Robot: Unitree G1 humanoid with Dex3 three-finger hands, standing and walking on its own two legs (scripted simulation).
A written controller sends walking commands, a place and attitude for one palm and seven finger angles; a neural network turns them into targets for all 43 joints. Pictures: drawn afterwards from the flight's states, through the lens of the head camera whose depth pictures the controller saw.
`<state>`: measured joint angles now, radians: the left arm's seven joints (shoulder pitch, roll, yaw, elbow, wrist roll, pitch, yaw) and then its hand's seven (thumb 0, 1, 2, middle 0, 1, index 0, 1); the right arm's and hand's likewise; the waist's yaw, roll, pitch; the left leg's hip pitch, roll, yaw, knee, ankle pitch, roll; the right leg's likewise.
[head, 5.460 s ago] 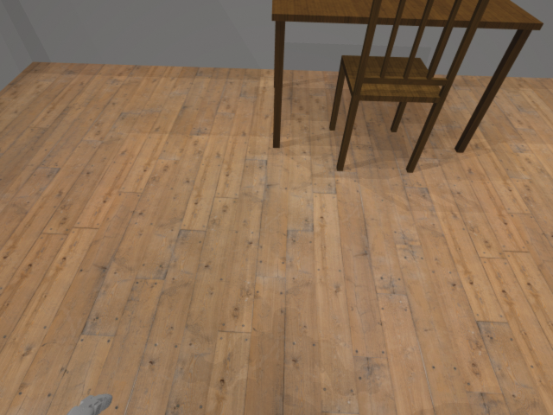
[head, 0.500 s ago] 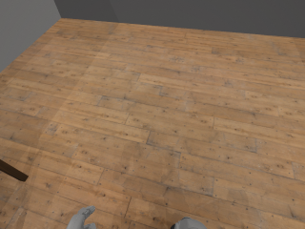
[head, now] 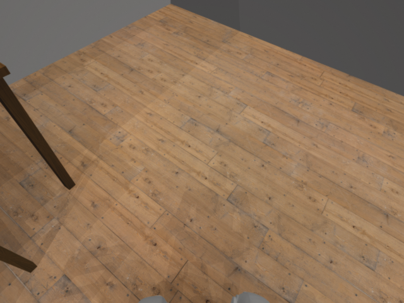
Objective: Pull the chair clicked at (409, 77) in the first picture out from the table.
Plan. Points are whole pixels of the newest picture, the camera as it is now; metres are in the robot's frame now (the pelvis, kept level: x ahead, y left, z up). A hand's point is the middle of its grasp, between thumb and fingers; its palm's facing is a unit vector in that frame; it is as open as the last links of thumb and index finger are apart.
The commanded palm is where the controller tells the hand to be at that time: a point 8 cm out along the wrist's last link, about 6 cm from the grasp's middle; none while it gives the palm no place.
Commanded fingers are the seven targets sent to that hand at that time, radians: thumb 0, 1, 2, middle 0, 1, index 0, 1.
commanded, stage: turn to face it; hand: left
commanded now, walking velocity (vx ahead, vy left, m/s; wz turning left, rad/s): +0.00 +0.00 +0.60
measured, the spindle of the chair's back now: out of the picture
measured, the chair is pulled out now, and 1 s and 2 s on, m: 0.00 0.00 0.00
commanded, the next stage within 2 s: take the last steps up to it in 1.48 s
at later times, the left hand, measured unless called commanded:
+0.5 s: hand out of the picture +0.03 +0.16 -0.13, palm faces +0.30 -0.91 -0.28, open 7.4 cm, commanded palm none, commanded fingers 0.00 0.90 0.90 -0.20 -0.30 -0.20 -0.30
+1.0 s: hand out of the picture -0.12 +0.21 -0.15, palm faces +0.60 -0.76 -0.26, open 7.4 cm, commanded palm none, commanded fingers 0.00 0.90 0.90 -0.20 -0.30 -0.20 -0.30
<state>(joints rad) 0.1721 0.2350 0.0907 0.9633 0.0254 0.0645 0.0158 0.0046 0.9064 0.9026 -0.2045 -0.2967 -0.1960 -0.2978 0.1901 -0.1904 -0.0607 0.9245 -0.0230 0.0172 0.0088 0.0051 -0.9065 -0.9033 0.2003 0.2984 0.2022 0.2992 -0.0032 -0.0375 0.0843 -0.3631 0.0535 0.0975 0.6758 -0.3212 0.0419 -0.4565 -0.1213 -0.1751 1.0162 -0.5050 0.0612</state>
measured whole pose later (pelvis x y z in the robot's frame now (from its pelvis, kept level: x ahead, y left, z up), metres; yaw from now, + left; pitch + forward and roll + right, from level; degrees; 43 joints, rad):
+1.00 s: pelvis -0.05 -0.02 +0.02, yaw +35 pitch +0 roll -2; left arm 0.18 0.28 0.08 0.91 0.02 0.07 0.01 0.01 0.90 0.90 -0.20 -0.30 -0.19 -0.30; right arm 0.16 -0.22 -0.04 0.90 -0.01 0.03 0.01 0.01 -0.90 -0.90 0.20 0.30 0.21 0.30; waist 0.01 -0.02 0.08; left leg -0.26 -0.02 -0.01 0.50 -0.25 0.05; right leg -0.48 -0.10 -0.04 1.08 -0.42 0.10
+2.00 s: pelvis -0.06 +0.03 +0.02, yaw +56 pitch -1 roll -1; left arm 0.24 0.23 0.05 1.03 0.03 0.02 -0.01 0.01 0.91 0.90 -0.20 -0.30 -0.19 -0.30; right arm 0.37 -0.15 -0.01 1.06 -0.01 -0.04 -0.02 0.01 -0.91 -0.90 0.20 0.30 0.21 0.30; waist 0.00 -0.03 0.01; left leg 0.00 -0.04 0.03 0.28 -0.27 0.07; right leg -0.52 -0.10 -0.05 1.03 -0.26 0.06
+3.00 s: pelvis +0.13 +0.26 +0.02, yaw +56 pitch -1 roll +1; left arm 0.25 0.16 0.03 1.07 0.02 0.02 0.03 0.01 0.92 0.90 -0.20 -0.30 -0.19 -0.30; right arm 0.18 -0.15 -0.03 1.06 -0.01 -0.01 -0.04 -0.01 -0.94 -0.90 0.20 0.30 0.21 0.30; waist 0.01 -0.04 0.06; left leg -0.19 0.01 0.13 0.44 -0.23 0.03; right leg -0.36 -0.07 -0.06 0.71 -0.35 0.03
